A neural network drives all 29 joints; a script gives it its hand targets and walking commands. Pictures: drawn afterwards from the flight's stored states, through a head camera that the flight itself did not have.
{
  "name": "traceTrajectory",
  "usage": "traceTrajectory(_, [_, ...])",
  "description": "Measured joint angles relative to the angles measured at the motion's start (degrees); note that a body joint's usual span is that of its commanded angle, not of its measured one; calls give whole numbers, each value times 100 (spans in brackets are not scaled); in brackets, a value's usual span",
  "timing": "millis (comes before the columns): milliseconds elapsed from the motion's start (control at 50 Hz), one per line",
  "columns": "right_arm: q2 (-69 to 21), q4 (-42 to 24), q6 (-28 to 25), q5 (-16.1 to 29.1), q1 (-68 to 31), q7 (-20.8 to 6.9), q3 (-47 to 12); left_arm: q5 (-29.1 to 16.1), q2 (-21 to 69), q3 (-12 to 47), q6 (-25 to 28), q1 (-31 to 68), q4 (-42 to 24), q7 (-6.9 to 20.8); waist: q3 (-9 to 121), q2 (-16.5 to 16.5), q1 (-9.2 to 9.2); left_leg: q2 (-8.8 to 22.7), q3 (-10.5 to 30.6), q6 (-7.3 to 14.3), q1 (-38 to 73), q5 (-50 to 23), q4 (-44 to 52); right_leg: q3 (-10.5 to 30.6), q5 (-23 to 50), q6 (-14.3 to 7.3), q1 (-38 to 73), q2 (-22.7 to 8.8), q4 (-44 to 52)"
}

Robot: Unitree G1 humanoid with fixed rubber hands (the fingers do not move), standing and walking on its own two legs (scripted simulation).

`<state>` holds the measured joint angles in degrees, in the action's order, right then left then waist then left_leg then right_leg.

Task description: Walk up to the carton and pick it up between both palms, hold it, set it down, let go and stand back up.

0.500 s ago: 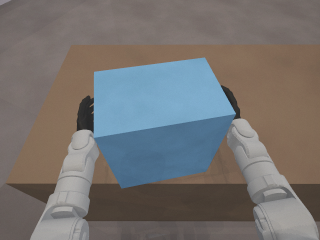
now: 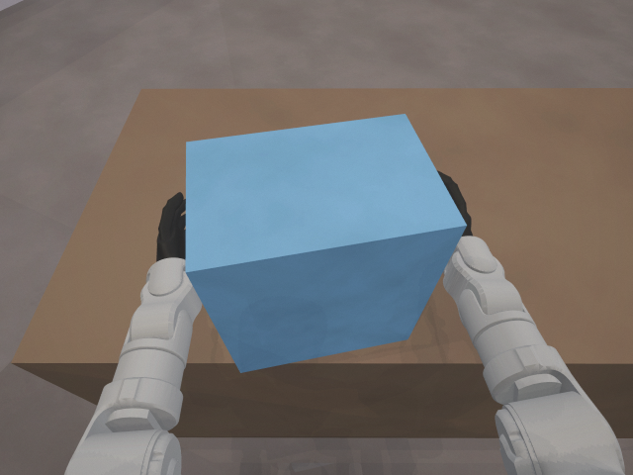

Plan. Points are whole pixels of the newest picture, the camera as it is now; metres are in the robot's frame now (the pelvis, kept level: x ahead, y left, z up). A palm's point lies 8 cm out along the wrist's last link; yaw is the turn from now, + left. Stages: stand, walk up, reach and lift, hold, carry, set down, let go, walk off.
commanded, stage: reach and lift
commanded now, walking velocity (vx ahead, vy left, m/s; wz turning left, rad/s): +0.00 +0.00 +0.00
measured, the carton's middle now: (314, 256) +0.39 +0.01 +0.05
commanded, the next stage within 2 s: none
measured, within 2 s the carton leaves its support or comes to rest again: leaves its support in 0.74 s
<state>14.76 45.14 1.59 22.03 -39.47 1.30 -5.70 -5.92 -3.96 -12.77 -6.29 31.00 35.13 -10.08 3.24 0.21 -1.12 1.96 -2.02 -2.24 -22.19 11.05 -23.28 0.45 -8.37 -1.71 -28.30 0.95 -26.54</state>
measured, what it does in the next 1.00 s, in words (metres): stands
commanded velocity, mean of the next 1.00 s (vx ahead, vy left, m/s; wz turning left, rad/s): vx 0.00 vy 0.00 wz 0.00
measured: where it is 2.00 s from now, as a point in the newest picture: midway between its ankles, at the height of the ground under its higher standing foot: outside the picture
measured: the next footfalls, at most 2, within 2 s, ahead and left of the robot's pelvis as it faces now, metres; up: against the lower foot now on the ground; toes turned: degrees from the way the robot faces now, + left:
none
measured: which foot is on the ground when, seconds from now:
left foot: down 0.00-1.00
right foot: down 0.00-1.00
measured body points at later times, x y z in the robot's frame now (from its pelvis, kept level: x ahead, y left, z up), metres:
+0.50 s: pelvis +0.00 +0.00 +0.00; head +0.06 -0.01 +0.45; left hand +0.39 +0.20 +0.05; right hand +0.43 -0.16 +0.07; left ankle -0.01 +0.15 -0.74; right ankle +0.04 -0.09 -0.74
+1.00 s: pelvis +0.00 +0.00 +0.00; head +0.02 -0.01 +0.45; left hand +0.37 +0.21 +0.06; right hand +0.42 -0.14 +0.10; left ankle -0.01 +0.15 -0.74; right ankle +0.04 -0.09 -0.74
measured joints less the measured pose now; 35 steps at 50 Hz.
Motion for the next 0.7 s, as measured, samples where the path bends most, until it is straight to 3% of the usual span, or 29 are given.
traceTrajectory(460, [-90,-38,21,-18,0,54,0,77,38,0,0,7,0,-87,10,0,0,0,0,0,0,0,0,0,0,0,0,0,0])
traceTrajectory(700, [-241,-39,-5,-686,0,-39,-1,354,152,-145,179,-150,22,-243,175,0,-1,0,0,-1,0,5,0,0,0,0,1,0,1])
